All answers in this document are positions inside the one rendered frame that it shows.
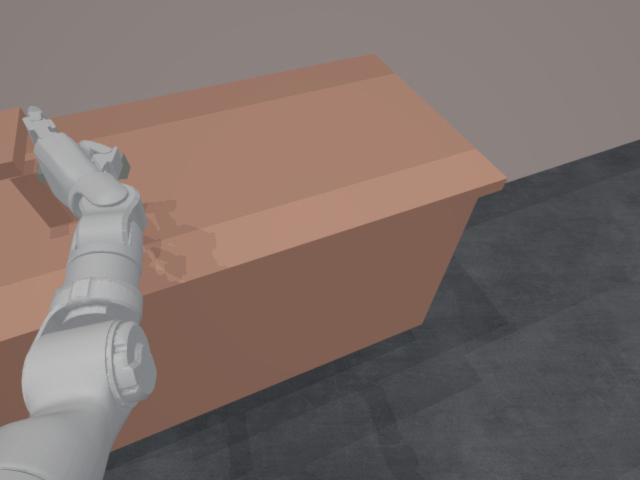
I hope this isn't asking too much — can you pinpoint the left robot upper arm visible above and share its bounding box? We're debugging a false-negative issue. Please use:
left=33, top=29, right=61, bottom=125
left=0, top=319, right=157, bottom=480

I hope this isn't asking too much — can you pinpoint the left robot hand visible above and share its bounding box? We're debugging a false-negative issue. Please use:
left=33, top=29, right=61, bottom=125
left=22, top=106, right=123, bottom=209

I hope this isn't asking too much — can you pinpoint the robot left forearm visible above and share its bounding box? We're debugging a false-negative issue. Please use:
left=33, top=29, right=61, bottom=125
left=22, top=172, right=147, bottom=413

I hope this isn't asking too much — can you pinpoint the counter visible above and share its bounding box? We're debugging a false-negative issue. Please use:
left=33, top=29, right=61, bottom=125
left=0, top=53, right=508, bottom=452

